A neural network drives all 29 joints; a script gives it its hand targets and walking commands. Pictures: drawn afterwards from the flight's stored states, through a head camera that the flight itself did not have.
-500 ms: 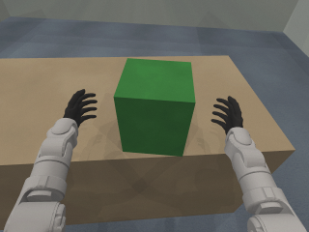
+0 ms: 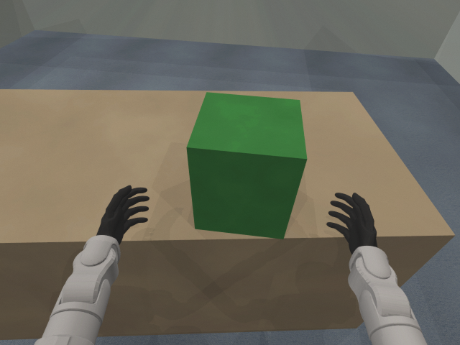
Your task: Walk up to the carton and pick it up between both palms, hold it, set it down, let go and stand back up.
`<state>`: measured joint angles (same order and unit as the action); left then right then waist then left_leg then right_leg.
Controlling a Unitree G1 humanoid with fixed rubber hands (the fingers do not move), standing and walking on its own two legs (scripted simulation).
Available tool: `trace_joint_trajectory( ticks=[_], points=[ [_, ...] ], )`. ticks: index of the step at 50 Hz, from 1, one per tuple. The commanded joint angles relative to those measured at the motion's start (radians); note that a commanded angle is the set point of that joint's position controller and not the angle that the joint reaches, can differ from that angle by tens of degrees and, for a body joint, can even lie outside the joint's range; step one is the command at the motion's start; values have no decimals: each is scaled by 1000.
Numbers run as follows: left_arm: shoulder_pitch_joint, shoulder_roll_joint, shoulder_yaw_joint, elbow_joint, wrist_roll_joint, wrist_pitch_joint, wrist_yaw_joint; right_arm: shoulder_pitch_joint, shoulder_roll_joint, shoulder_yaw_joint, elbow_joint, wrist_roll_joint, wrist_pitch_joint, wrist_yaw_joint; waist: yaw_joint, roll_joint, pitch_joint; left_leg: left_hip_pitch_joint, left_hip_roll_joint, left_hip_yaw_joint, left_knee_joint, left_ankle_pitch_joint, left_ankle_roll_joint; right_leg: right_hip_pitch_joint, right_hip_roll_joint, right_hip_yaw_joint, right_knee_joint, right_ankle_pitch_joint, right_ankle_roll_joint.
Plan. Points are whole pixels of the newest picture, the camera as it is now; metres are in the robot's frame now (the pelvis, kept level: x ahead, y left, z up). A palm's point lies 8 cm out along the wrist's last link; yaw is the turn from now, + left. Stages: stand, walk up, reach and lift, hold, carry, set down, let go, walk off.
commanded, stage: set down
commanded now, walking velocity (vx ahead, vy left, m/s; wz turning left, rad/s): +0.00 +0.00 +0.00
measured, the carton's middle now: (245, 166) +0.51 -0.03 +0.04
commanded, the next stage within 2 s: let go in 1.66 s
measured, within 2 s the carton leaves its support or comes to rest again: neither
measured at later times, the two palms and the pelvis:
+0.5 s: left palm (103, 286) +0.25 +0.22 +0.00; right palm (361, 283) +0.24 -0.22 +0.00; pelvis +0.01 -0.01 +0.00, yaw +1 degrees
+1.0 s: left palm (108, 319) +0.21 +0.21 -0.03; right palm (364, 308) +0.21 -0.23 -0.03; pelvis +0.01 -0.02 +0.00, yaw +1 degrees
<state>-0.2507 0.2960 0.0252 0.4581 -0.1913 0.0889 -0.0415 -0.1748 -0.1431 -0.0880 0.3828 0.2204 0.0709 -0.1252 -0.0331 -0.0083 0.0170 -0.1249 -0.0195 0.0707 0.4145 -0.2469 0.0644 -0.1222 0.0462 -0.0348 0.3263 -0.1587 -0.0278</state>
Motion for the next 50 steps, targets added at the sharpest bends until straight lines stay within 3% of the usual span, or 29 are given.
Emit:
trace_joint_trajectory(
  ticks=[1,2,3,5,7,8,9,10,11,13,17,18,21,22,26,28,30,32,35,36,37,39,40,41,42,43,44,45,50],
  points=[
    [-285,140,14,-230,-12,-67,2,-210,-114,-45,-188,3,-59,-2,-19,106,-255,107,63,-105,-47,363,-115,35,-24,54,-34,174,-30],
    [-193,123,33,-182,-1,-76,-1,-148,-103,-6,-167,8,-67,6,11,84,-216,120,65,-107,-48,385,-110,51,-23,55,-34,177,-33],
    [-235,131,17,-205,-6,-88,-7,-163,-116,-31,-172,1,-73,0,-14,96,-241,123,61,-107,-48,374,-112,43,-23,55,-42,176,-30],
    [-165,123,14,-190,-10,-103,-8,-125,-107,-21,-179,-10,-79,1,-9,69,-226,96,66,-109,-61,318,-100,59,-27,59,-37,151,-32],
    [-113,128,14,-200,-15,-126,-7,-88,-103,-8,-202,-14,-99,1,8,46,-231,111,70,-112,-53,363,-98,66,-29,64,-34,176,-32],
    [-68,116,10,-218,-11,-138,-9,-37,-102,-19,-192,-16,-113,0,-4,52,-244,128,71,-117,-49,405,-106,79,-23,59,-33,210,-32],
    [-121,138,14,-198,-15,-149,-8,-104,-104,-20,-203,-16,-119,6,22,72,-225,98,72,-116,-49,389,-110,64,-26,61,-34,158,-42],
    [12,88,-14,-186,-10,-161,-12,41,-93,-11,-154,-11,-124,13,-6,66,-192,126,78,-127,-57,389,-114,80,-22,60,-42,165,-45],
    [-44,124,-2,-202,-20,-174,-16,-27,-99,-16,-201,-16,-137,10,11,62,-191,111,74,-120,-51,397,-110,62,-29,66,-46,157,-44],
    [17,122,10,-175,3,-187,-21,31,-96,5,-172,-16,-147,12,25,69,-147,97,69,-116,-50,392,-109,71,-34,71,-44,162,-42],
    [28,137,-7,-188,-13,-213,-20,52,-87,-15,-173,-42,-167,9,8,50,-141,43,70,-117,-62,328,-106,88,-45,74,-36,137,-33],
    [62,129,-2,-169,-5,-216,-15,74,-77,-1,-150,-36,-167,15,30,63,-94,31,74,-119,-73,299,-104,83,-45,73,-34,103,-41],
    [69,144,-16,-195,-20,-234,-10,75,-62,-4,-176,-41,-181,16,20,67,-119,6,68,-108,-67,291,-98,97,-55,79,-21,141,-36],
    [77,140,-7,-184,-7,-231,-7,76,-68,3,-156,-46,-180,20,33,86,-125,0,64,-107,-68,296,-101,108,-56,83,-17,135,-37],
    [109,148,-16,-215,-9,-222,-11,113,-62,-10,-141,-57,-193,16,9,78,-170,32,64,-108,-55,334,-109,123,-55,77,-15,179,-27],
    [136,132,-22,-148,1,-215,-4,99,-83,-1,-89,-70,-190,35,40,86,-106,17,72,-116,-67,333,-117,89,-46,64,-17,106,-37],
    [154,121,-33,-166,0,-207,-4,129,-80,-2,-95,-74,-188,38,24,90,-119,26,66,-108,-65,324,-112,89,-51,71,-27,113,-36],
    [163,130,-26,-148,-2,-194,-17,146,-72,4,-81,-91,-176,24,9,41,-91,3,57,-101,-72,284,-98,109,-58,78,-29,137,-20],
    [175,125,-6,-142,18,-154,-32,166,-56,12,-64,-99,-165,22,20,25,-79,-8,56,-87,-93,237,-87,135,-62,75,-33,125,-16],
    [164,131,-12,-167,6,-159,-28,154,-54,8,-89,-102,-172,21,32,40,-66,-16,62,-89,-93,231,-87,115,-61,71,-24,105,-21],
    [209,103,-24,-139,27,-139,-20,180,-64,7,-34,-109,-165,32,21,60,-50,5,68,-95,-98,250,-96,111,-53,62,-29,91,-31],
    [130,136,-20,-198,-1,-160,-10,121,-58,-6,-129,-114,-176,37,31,34,-92,-16,62,-84,-89,216,-89,92,-64,67,-36,57,-25],
    [194,119,-19,-153,20,-158,-3,173,-58,2,-85,-120,-172,45,34,59,-67,-17,61,-86,-96,221,-89,106,-62,69,-27,78,-28],
    [189,120,-14,-153,24,-159,-2,149,-59,3,-109,-125,-178,46,40,41,-97,-14,59,-80,-91,237,-85,123,-61,66,-22,102,-23],
    [232,102,-9,-119,51,-149,1,191,-66,6,-35,-132,-172,54,39,68,-50,-6,61,-85,-95,255,-94,117,-54,63,-19,103,-29],
    [232,111,3,-108,54,-143,-6,188,-65,12,-54,-134,-175,52,35,31,-67,-5,53,-78,-88,256,-82,131,-63,72,-25,132,-18],
    [265,91,9,-57,77,-127,-12,216,-61,35,-1,-141,-170,55,50,39,-46,-2,53,-75,-94,267,-86,140,-61,68,-18,150,-17],
    [253,109,13,-138,62,-141,-15,229,-56,33,-56,-125,-189,51,48,40,-100,12,46,-70,-81,295,-87,152,-66,73,-11,194,-9],
    [241,113,2,-131,58,-131,-8,224,-39,31,-28,-147,-195,52,41,39,-47,-29,47,-64,-96,179,-75,112,-77,82,-21,89,-15]
  ],
)
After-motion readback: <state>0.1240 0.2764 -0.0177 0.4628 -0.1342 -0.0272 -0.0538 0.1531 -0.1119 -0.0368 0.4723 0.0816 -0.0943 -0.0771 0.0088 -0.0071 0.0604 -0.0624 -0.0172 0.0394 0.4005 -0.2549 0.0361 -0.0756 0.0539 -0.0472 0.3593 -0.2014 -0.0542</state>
